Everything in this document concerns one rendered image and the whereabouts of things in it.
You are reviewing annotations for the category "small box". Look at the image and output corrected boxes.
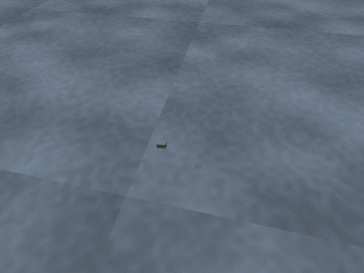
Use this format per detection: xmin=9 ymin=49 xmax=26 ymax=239
xmin=156 ymin=141 xmax=167 ymax=148

